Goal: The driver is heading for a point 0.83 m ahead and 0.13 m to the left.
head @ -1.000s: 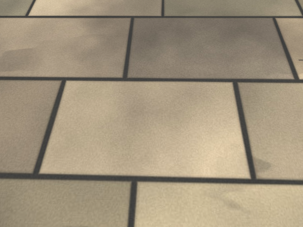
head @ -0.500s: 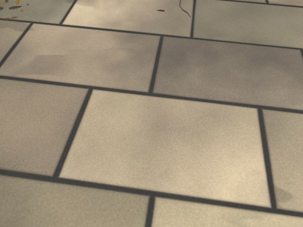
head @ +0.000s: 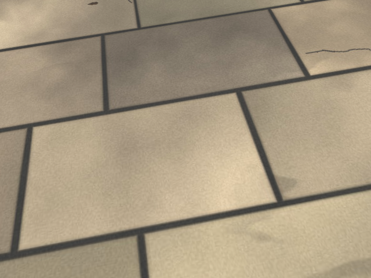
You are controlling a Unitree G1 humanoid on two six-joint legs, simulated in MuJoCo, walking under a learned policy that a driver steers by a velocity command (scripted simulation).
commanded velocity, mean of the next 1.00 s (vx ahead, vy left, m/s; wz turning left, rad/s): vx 0.40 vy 0.00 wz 0.25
